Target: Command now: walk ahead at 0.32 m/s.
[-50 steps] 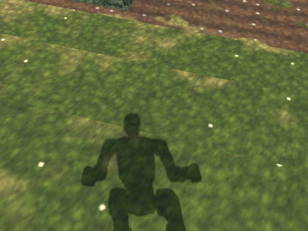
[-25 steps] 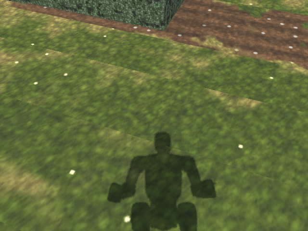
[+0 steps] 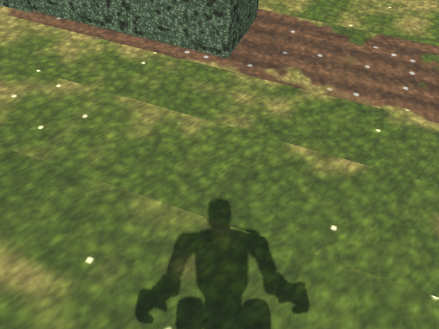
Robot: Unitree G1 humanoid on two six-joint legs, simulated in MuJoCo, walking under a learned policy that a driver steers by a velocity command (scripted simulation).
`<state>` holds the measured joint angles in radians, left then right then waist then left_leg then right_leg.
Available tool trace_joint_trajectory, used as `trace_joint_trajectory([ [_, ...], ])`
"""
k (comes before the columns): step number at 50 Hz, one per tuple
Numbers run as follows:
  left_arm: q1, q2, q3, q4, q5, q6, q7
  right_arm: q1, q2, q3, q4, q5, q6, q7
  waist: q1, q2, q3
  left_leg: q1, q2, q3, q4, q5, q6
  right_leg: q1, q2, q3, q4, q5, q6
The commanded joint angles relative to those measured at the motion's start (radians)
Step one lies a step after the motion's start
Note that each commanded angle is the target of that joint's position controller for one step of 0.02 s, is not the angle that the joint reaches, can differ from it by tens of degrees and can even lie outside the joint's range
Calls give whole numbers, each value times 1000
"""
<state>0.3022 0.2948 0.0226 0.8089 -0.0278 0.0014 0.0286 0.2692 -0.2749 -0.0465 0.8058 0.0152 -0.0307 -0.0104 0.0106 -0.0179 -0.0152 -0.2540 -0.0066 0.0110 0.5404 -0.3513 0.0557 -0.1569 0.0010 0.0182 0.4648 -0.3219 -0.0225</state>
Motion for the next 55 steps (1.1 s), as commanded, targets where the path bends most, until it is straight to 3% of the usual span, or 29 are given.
trace_joint_trajectory([
  [1,-139,112,24,-94,-3,-14,-5,165,-93,-38,16,-2,-36,21,-108,-43,33,282,25,-29,-95,87,28,-302,-132,148,-82,-133,-121],
  [2,-177,36,2,-132,7,-26,-13,267,-159,-56,33,-7,-39,19,-133,159,13,393,200,-345,-241,-138,111,-464,0,1,229,-91,-48],
  [3,-182,73,15,-167,1,-45,-14,295,-220,-69,20,-8,-49,32,-140,258,38,426,363,-673,-356,-212,232,-622,53,25,466,-210,-30],
  [6,-107,116,37,-132,-6,-85,-29,154,-139,-42,-28,-8,-69,25,-52,100,93,381,312,-480,-359,-61,195,-706,-60,100,592,-37,-64],
  [8,-114,112,43,-127,10,-80,-41,141,-103,-28,-32,-1,-61,22,-47,98,86,332,258,-328,-363,216,159,-644,-94,66,527,61,-46],
  [11,-97,66,37,-115,15,-77,-67,198,-117,-33,-9,-30,-58,12,-50,81,16,276,232,-162,-301,515,169,-546,-64,13,578,239,6],
  [16,-223,85,67,-177,-14,-79,-78,227,-112,-34,1,-16,-86,-31,-55,109,150,282,223,-69,-287,322,103,-724,-24,142,312,445,-23],
  [19,-300,16,48,-205,25,-82,-109,224,-90,-25,0,-16,-83,-59,-81,104,133,106,205,25,-191,170,82,-515,-17,66,198,786,-15],
  [25,-402,-19,26,-246,1,-86,-162,299,-83,-18,10,-1,-41,-67,-153,41,192,222,230,76,46,202,21,-541,-31,16,-5,813,-29],
  [27,-304,-2,36,-188,14,-81,-148,301,-93,-13,10,3,-26,-67,-119,36,131,269,218,104,235,372,1,-416,-26,-4,-76,849,-28],
  [29,27,64,72,-61,25,-72,-119,256,-127,-15,17,8,-23,-48,33,74,-11,177,212,102,660,596,-1,-33,-3,-59,-100,857,-63],
  [30,202,124,98,-6,35,-69,-98,201,-132,-16,19,13,-41,-25,171,-76,-60,-23,100,161,1072,384,-64,260,-30,-64,-182,1012,-138],
  [31,257,239,97,23,64,-70,-82,353,3,11,-1,-24,-64,7,67,-341,-220,-628,17,36,1563,-561,-116,854,-209,157,320,1473,-255],
  [32,332,228,100,0,49,-70,-83,369,-102,17,-38,27,-106,28,147,-272,-492,-665,1,-206,1562,-486,-120,976,-339,390,347,1449,-431],
  [33,268,202,100,-14,21,-56,-75,256,-152,-3,-83,20,-109,22,145,-90,-493,-707,67,-179,1436,-426,-128,877,-332,425,207,1153,-428],
  [34,221,224,108,21,-11,-39,-65,199,-108,11,-131,27,-111,7,76,6,-457,-793,89,-137,1389,-380,-128,785,-348,560,76,672,-455],
  [35,162,226,105,25,-18,-30,-51,120,-80,16,-162,35,-101,-17,39,57,-351,-836,92,-75,1413,-296,-145,560,-375,712,-64,266,-448],
  [36,64,189,90,-27,10,-45,-54,121,-111,14,-159,25,-91,-27,-3,130,-253,-788,129,-125,1333,-197,-115,335,-405,772,-113,88,-434],
  [38,-125,108,55,-62,13,-78,-46,42,-107,3,-165,5,-61,-41,-104,56,71,-567,177,-146,840,2,-114,-259,-266,507,-204,251,-332],
  [39,-161,117,58,-76,22,-81,-38,25,-91,4,-183,-35,-67,-43,-108,21,95,-390,166,-111,623,89,-129,-421,-148,368,-217,333,-297],
  [41,-143,101,58,-74,31,-79,-8,-6,-49,6,-185,-60,-88,-26,-80,-52,30,-91,94,-44,309,411,-145,-534,2,165,-163,464,-243],
  [43,-48,106,64,-45,9,-73,0,-38,-29,7,-190,-23,-86,-13,-35,-89,-38,-25,35,-45,183,523,-155,-399,-38,204,-142,438,-232],
  [46,27,92,73,-28,-10,-35,3,-63,-74,-16,-224,-25,-75,-17,-23,-56,-18,-68,10,-62,27,435,-107,-205,-64,327,20,373,-167],
  [48,35,53,67,-46,-2,-13,5,28,-110,-36,-215,-48,-88,-7,-66,-23,-57,65,41,-71,-10,596,-44,-188,27,306,242,331,-89],
  [49,135,-11,50,-60,11,-16,0,124,-169,-51,-215,-68,-86,-3,-56,184,-176,335,277,-289,27,846,80,-375,135,231,548,2,-20],
  [50,216,8,37,-84,0,-19,-8,154,-178,-57,-209,-45,-70,9,-40,412,-333,446,462,-622,-78,709,208,-494,171,165,797,-385,16],
  [51,192,88,61,-75,-4,-7,-14,106,-143,-50,-232,-17,-57,7,-39,304,-270,378,457,-673,-124,421,208,-574,97,167,916,-341,39],
  [52,82,112,72,-98,-8,19,-9,55,-107,-40,-242,-19,-39,-2,-53,205,-165,274,410,-554,-146,282,178,-614,57,115,960,-257,54],
  [55,9,67,72,-139,-4,77,6,-105,-87,-35,-239,-41,-10,-13,5,173,-3,-76,282,-248,-233,253,117,-462,-14,51,759,-156,75],
])
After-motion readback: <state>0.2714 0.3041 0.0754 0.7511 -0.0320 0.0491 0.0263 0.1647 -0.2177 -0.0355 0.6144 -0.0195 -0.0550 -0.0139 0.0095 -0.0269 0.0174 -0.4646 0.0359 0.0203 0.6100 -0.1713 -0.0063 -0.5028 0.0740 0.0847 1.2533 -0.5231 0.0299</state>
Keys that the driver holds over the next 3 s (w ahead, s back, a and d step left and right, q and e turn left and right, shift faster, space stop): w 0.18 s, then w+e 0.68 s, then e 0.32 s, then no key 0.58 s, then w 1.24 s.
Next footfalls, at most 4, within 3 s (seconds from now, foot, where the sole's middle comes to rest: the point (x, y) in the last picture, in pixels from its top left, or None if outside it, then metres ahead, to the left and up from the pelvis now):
0.60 right None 0.45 -0.18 -0.95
0.96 left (237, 284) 0.77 -0.05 -0.95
1.34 right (299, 323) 0.63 -0.26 -0.95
1.66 left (238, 287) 0.76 -0.05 -0.95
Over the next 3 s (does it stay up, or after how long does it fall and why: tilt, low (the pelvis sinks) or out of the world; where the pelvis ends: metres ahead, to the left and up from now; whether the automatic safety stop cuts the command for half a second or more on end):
stays up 1.14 -0.42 -0.35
